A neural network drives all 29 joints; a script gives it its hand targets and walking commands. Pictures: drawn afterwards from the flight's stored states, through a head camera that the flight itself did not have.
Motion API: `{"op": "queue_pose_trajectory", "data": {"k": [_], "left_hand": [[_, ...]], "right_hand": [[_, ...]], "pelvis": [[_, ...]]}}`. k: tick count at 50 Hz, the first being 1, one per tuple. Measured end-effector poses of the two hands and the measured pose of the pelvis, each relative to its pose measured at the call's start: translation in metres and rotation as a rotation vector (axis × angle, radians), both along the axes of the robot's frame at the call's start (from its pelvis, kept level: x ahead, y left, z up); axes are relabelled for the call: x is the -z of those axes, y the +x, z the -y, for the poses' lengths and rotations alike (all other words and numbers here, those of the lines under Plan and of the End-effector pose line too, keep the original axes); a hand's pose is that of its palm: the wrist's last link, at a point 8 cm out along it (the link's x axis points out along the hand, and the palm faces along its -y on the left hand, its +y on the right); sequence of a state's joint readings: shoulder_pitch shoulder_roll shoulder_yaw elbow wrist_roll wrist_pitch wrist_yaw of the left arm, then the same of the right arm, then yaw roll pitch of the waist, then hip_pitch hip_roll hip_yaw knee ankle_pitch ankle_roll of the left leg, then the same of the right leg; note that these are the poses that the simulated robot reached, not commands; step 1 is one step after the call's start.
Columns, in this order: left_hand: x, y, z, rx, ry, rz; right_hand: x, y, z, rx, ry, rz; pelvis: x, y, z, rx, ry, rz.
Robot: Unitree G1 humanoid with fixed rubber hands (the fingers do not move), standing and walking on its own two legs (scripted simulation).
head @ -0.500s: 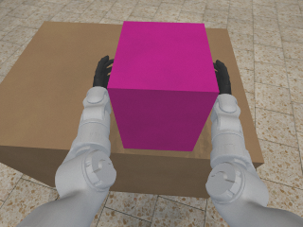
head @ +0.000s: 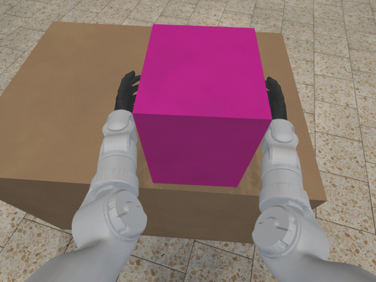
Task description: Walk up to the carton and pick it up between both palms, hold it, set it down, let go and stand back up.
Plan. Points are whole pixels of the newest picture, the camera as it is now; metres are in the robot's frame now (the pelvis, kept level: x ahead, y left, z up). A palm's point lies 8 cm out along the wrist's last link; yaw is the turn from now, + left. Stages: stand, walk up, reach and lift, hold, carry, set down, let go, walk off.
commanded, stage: set down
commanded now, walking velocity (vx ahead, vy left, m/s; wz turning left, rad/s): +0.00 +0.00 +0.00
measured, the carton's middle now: (198, 112) +0.49 +0.01 +0.04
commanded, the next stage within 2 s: none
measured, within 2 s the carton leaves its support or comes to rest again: rests again in 0.30 s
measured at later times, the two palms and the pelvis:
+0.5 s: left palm (125, 110) +0.47 +0.18 +0.06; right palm (267, 111) +0.47 -0.14 +0.07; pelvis +0.00 +0.00 -0.02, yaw -1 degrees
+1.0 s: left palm (88, 94) +0.45 +0.24 +0.13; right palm (308, 87) +0.46 -0.19 +0.15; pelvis -0.03 -0.01 -0.03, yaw +2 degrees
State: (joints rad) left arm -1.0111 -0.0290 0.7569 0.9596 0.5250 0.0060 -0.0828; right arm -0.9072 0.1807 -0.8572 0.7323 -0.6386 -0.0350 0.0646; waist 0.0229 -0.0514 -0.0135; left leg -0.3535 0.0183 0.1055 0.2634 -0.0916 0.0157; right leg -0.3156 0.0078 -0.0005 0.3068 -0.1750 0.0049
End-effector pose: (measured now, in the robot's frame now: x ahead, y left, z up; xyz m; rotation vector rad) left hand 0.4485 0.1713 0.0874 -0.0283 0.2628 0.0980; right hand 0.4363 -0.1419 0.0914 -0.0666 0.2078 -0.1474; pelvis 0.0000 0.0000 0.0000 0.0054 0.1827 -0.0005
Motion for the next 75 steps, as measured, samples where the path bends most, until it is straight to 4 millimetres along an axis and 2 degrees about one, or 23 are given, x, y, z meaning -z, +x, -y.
{"op": "queue_pose_trajectory", "data": {"k": [8,13,20,27,33,38,43,47,53,61,67,71,75], "left_hand": [[0.001,0.001,0.000,0.001,0.013,-0.009],[0.009,0.002,-0.002,-0.003,0.022,-0.034],[0.025,0.011,-0.008,-0.020,0.045,-0.093],[0.022,0.020,-0.014,-0.028,0.044,-0.077],[0.012,0.017,-0.035,-0.056,0.065,-0.046],[0.002,0.009,-0.056,-0.078,0.112,-0.043],[-0.015,0.006,-0.063,-0.091,0.102,-0.002],[-0.030,0.005,-0.064,-0.099,0.079,0.020],[-0.047,0.002,-0.068,-0.105,0.084,0.028],[-0.058,0.003,-0.077,-0.121,0.091,0.029],[-0.075,0.010,-0.078,-0.118,0.078,0.046],[-0.089,0.013,-0.075,-0.107,0.069,0.033],[-0.108,0.016,-0.071,-0.094,0.063,0.039]], "right_hand": [[0.001,0.000,0.000,0.000,0.006,-0.012],[0.006,0.002,0.001,-0.013,0.018,-0.034],[0.018,0.017,-0.003,-0.041,0.057,-0.119],[0.018,0.033,-0.006,-0.055,0.047,-0.120],[0.010,0.037,-0.001,-0.050,0.059,-0.084],[0.000,0.034,0.018,-0.014,0.078,-0.082],[-0.021,0.030,0.041,0.006,0.069,-0.063],[-0.042,0.028,0.050,0.002,0.056,-0.044],[-0.066,0.027,0.047,-0.018,0.065,-0.035],[-0.068,0.029,0.031,-0.046,0.096,-0.057],[-0.077,0.036,0.027,-0.044,0.113,-0.039],[-0.090,0.039,0.028,-0.032,0.126,-0.042],[-0.112,0.040,0.031,-0.018,0.127,-0.019]], "pelvis": [[0.000,0.000,-0.001,0.005,-0.001,-0.002],[0.002,-0.001,-0.001,0.017,-0.004,-0.024],[0.011,-0.002,-0.001,0.016,-0.021,-0.170],[0.019,-0.004,0.001,-0.002,-0.034,-0.236],[0.021,-0.007,0.004,-0.023,-0.040,-0.253],[0.023,-0.012,0.006,-0.047,-0.050,-0.253],[0.025,-0.020,0.009,-0.052,-0.052,-0.255],[0.027,-0.026,0.012,-0.050,-0.045,-0.251],[0.028,-0.033,0.012,-0.056,-0.037,-0.244],[0.027,-0.035,0.010,-0.064,-0.042,-0.253],[0.025,-0.032,0.008,-0.064,-0.050,-0.263],[0.022,-0.029,0.006,-0.062,-0.052,-0.245],[0.019,-0.026,0.005,-0.059,-0.051,-0.222]]}}
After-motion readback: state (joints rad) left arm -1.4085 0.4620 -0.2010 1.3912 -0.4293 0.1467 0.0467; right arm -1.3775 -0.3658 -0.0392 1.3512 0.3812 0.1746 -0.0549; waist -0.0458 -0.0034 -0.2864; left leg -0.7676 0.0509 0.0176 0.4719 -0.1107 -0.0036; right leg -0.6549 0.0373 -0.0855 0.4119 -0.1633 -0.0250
